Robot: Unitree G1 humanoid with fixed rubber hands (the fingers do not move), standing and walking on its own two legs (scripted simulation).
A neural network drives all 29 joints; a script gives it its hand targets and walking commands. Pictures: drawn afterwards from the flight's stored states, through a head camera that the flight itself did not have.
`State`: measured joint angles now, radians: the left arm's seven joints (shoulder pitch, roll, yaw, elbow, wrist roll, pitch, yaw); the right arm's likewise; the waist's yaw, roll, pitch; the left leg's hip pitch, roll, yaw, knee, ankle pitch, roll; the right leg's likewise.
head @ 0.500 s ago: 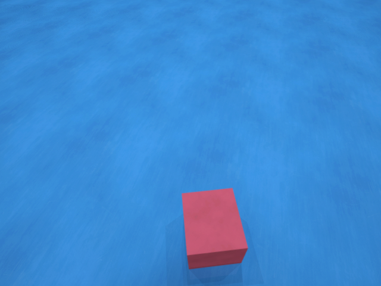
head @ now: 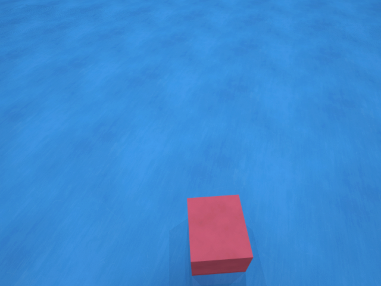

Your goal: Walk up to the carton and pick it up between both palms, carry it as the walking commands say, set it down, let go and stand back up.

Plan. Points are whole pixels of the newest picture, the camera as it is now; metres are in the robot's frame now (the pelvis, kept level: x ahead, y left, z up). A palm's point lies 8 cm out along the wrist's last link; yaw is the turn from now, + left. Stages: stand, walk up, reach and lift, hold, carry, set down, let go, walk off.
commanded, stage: walk up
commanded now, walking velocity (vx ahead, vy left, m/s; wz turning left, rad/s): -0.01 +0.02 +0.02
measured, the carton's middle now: (215, 234) +0.48 -0.08 -0.66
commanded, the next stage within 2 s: stand in 0.86 s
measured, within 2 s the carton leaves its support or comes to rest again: neither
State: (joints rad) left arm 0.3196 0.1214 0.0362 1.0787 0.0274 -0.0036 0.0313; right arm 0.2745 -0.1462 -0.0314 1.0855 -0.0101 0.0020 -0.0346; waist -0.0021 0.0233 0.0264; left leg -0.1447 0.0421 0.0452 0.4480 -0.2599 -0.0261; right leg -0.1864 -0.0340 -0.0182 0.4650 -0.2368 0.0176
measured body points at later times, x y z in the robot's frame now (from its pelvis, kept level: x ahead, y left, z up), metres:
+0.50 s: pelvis +0.00 -0.08 -0.01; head +0.01 -0.11 +0.44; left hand +0.07 +0.15 -0.15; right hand -0.01 -0.33 -0.18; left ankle -0.03 +0.08 -0.71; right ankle +0.01 -0.17 -0.74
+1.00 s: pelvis +0.01 -0.12 +0.00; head +0.01 -0.14 +0.45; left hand +0.00 +0.10 -0.15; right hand +0.02 -0.34 -0.17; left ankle -0.03 +0.03 -0.74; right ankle +0.01 -0.17 -0.74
